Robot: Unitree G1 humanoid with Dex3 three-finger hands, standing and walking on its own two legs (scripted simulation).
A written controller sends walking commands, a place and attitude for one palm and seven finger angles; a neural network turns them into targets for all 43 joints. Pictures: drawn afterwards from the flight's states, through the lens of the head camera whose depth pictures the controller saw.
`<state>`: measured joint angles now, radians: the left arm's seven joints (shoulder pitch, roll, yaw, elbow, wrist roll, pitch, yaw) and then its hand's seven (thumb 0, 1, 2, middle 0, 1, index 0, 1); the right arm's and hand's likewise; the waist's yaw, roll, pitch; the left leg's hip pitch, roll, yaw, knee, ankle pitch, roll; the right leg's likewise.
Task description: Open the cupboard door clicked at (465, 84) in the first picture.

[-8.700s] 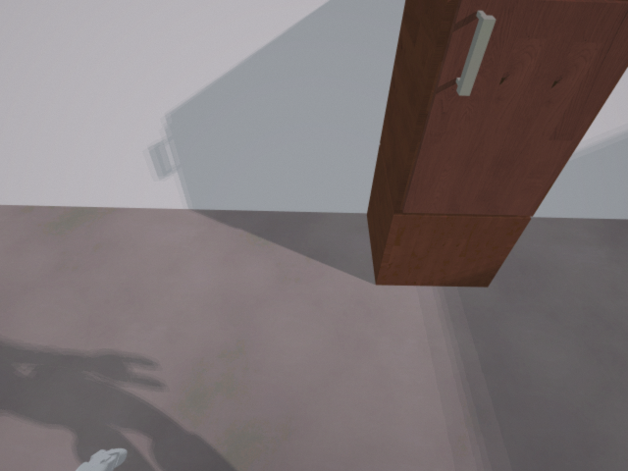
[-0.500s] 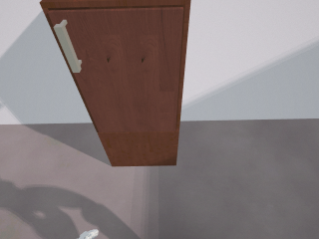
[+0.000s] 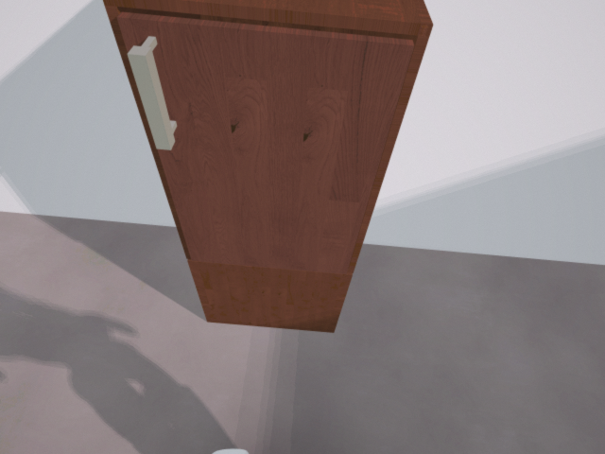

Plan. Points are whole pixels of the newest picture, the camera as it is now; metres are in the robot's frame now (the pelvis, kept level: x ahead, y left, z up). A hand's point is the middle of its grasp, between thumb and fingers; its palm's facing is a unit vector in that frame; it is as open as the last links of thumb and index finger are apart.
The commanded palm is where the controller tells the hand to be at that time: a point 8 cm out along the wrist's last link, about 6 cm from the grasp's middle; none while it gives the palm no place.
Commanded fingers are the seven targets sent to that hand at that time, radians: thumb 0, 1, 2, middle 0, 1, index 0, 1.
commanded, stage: come to a stop and stand still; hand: left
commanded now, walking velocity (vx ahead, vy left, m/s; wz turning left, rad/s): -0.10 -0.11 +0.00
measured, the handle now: (158, 95) +0.55 +0.29 +0.15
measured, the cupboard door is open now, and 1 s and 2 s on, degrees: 0 0 0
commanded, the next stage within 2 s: look again from close up in 1.24 s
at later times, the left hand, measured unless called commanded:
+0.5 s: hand out of the picture -0.04 +0.12 -0.15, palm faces +0.06 -0.97 -0.22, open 7.4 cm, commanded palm none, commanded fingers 0.00 0.90 0.90 -0.20 -0.30 -0.20 -0.30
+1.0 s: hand out of the picture -0.01 +0.23 -0.18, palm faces +0.03 -0.98 -0.22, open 7.4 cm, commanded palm none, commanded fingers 0.00 0.90 0.90 -0.20 -0.30 -0.20 -0.30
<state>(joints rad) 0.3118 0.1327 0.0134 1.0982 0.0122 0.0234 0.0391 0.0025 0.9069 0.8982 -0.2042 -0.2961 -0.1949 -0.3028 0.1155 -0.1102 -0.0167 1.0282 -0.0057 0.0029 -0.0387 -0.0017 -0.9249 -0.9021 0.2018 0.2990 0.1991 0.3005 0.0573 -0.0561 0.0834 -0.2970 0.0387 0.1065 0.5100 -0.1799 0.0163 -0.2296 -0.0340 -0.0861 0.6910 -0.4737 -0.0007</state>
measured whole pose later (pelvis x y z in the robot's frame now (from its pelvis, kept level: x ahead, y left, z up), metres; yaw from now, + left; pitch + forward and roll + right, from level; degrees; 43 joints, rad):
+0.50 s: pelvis -0.03 -0.05 +0.01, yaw +0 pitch +1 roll +2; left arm 0.31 0.12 0.02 1.07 0.03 -0.02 0.03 0.01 0.91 0.90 -0.21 -0.30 -0.20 -0.30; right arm 0.29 -0.22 -0.06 1.09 -0.02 0.05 -0.01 0.00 -0.92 -0.90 0.20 0.30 0.20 0.30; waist 0.02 0.03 0.01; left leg -0.33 0.03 0.03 0.79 -0.35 -0.04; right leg -0.14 -0.02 -0.08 0.39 -0.26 -0.04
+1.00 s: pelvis -0.03 +0.04 +0.00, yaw -1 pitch -1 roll -1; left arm 0.28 0.18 0.00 1.05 0.02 0.01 0.04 0.00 0.91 0.90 -0.20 -0.30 -0.19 -0.30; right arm 0.22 -0.17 0.01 0.98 -0.01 -0.02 -0.03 -0.01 -0.95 -0.90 0.20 0.30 0.20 0.30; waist 0.02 0.00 0.00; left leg -0.20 -0.04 0.12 0.56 -0.35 0.09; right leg -0.18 -0.11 -0.03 0.55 -0.34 0.02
